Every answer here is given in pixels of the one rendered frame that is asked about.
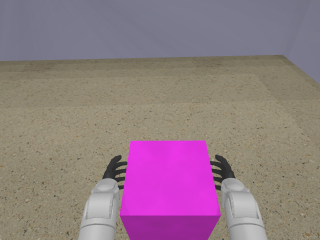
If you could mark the right robot hand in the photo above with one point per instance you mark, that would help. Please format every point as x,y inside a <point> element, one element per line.
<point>225,172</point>

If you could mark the robot right forearm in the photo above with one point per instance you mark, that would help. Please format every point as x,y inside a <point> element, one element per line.
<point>243,217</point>

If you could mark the robot left forearm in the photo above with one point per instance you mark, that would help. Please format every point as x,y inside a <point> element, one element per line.
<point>99,217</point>

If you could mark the left robot hand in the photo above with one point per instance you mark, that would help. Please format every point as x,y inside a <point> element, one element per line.
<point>111,171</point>

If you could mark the carton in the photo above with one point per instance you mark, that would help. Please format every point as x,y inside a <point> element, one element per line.
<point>169,191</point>

